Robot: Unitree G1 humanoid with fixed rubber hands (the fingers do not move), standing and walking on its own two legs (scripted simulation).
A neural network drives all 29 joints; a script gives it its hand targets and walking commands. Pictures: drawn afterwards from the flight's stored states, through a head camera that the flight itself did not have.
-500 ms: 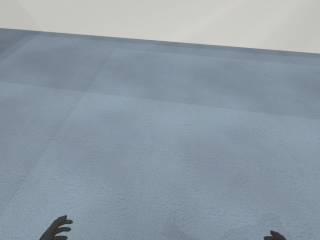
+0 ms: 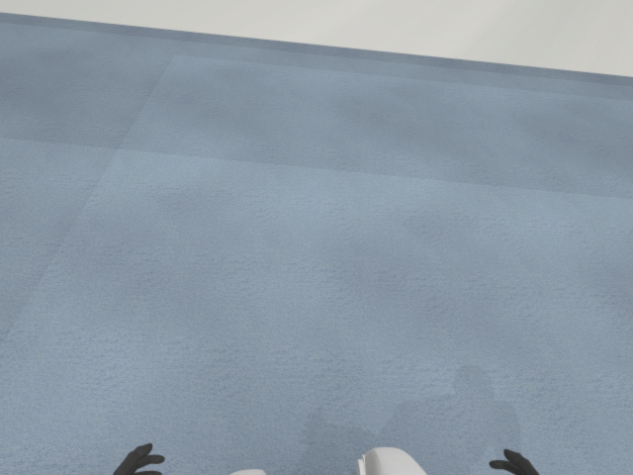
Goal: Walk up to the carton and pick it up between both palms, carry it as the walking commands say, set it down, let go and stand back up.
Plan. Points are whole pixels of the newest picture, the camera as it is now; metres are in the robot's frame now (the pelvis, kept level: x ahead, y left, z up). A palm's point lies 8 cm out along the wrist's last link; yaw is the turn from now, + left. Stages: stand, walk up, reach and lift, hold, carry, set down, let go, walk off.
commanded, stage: walk up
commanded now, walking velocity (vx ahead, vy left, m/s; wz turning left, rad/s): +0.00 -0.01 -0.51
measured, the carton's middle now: out of the picture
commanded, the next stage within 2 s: none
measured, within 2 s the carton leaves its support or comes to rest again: neither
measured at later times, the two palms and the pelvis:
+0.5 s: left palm out of the picture +0.10 +0.21 -0.10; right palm out of the picture +0.02 -0.30 -0.10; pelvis -0.06 -0.02 +0.00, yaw -15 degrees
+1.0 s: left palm out of the picture +0.10 +0.19 -0.11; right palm out of the picture -0.11 -0.29 -0.11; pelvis -0.10 +0.00 +0.00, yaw -26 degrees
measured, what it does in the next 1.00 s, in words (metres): steps on the spot, turning right: right foot, then left foot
